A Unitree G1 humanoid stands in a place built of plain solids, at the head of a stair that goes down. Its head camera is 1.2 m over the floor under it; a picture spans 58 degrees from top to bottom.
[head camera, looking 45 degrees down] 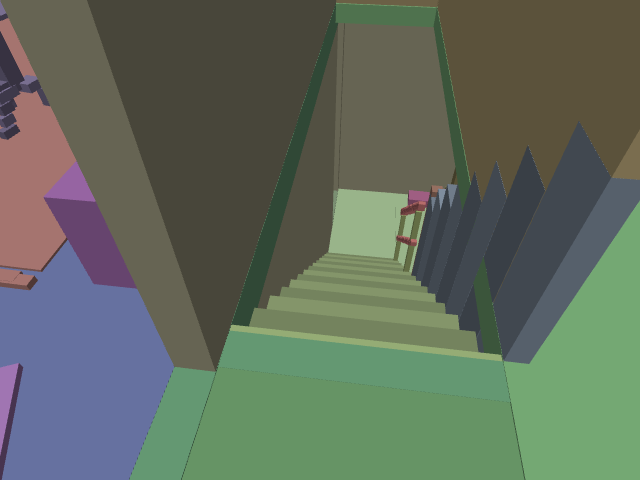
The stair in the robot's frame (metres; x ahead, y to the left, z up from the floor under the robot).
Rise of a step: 0.21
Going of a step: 0.22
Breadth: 0.86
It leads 7 degrees to the right of straight ahead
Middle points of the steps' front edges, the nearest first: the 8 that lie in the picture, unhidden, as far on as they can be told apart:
0.75 -0.14 0.00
0.97 -0.16 -0.20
1.19 -0.19 -0.41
1.41 -0.22 -0.61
1.63 -0.25 -0.82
1.85 -0.28 -1.03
2.07 -0.31 -1.23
2.29 -0.34 -1.44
